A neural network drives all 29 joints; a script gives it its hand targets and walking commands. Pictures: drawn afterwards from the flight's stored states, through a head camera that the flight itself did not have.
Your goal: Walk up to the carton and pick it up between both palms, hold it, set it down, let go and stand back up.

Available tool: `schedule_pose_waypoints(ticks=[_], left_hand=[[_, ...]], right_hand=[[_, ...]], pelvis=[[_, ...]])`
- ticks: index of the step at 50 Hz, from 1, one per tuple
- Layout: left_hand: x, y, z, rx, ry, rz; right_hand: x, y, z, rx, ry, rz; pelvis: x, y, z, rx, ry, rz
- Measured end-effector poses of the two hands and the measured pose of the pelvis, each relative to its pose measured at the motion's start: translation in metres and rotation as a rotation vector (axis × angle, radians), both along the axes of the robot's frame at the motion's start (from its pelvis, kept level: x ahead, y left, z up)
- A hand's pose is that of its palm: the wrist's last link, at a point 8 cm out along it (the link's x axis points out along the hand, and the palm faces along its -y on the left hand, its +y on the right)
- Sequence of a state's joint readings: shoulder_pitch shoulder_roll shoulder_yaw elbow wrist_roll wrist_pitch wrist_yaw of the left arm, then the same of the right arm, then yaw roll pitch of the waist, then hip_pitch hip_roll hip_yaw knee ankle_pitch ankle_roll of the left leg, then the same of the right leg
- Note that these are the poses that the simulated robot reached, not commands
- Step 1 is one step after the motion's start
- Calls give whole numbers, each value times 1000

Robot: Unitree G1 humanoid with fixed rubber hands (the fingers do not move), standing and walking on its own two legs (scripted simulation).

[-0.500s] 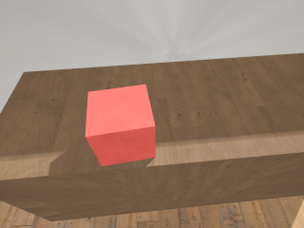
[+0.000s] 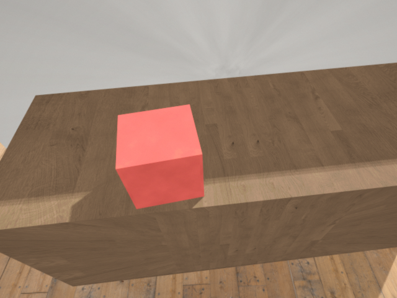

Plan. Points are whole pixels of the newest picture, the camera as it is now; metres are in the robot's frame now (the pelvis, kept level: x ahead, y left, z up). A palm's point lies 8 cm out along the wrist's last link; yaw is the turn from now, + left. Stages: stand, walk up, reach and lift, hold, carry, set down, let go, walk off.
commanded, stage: stand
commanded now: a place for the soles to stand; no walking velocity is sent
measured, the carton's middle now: (162, 157) +0.46 +0.10 -0.02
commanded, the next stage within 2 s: reach and lift in 0.40 s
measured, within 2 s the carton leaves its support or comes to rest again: neither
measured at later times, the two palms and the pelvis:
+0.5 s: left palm out of the picture +0.06 +0.25 -0.15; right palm out of the picture +0.04 -0.26 -0.17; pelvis -0.02 -0.01 -0.02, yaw +6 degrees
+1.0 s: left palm out of the picture +0.10 +0.27 -0.10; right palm out of the picture +0.14 -0.19 -0.14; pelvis -0.01 -0.02 -0.02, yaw +11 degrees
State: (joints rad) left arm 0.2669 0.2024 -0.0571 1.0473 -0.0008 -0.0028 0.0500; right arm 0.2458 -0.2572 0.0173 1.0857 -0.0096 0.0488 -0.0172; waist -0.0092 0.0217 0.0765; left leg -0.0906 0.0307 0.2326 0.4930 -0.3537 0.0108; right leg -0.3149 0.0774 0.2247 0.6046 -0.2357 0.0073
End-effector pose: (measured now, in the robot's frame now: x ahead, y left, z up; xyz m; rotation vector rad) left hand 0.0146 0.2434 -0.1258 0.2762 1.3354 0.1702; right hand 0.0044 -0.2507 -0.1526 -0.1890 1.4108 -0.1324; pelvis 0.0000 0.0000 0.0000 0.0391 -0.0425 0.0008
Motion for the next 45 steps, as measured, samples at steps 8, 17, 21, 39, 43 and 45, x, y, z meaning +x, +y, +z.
schedule_pose_waypoints(ticks=[8, 17, 21, 39, 43, 45], left_hand=[[-7, 2, 2, 3, 20, -1], [-2, 0, -2, 3, 13, -9], [3, -3, -3, -8, 18, 2], [97, -6, 15, -56, -86, -4], [72, 2, 14, -31, -77, 33], [68, 9, 13, -13, -84, 46]], right_hand=[[-15, -4, 2, -15, 22, -14], [-24, -3, 0, -7, 45, -26], [-20, -2, -2, -1, 44, -15], [179, 25, 36, 49, -409, 80], [156, 38, 29, 60, -368, 91], [147, 43, 22, 66, -353, 86]], pelvis=[[-3, 1, 1, -1, 9, -3], [-2, -1, -1, 3, 6, -5], [0, -1, -2, -3, 16, 1], [-24, -22, -25, -65, -2, 167], [-18, -25, -20, -68, 20, 182], [-16, -25, -21, -71, 30, 188]])
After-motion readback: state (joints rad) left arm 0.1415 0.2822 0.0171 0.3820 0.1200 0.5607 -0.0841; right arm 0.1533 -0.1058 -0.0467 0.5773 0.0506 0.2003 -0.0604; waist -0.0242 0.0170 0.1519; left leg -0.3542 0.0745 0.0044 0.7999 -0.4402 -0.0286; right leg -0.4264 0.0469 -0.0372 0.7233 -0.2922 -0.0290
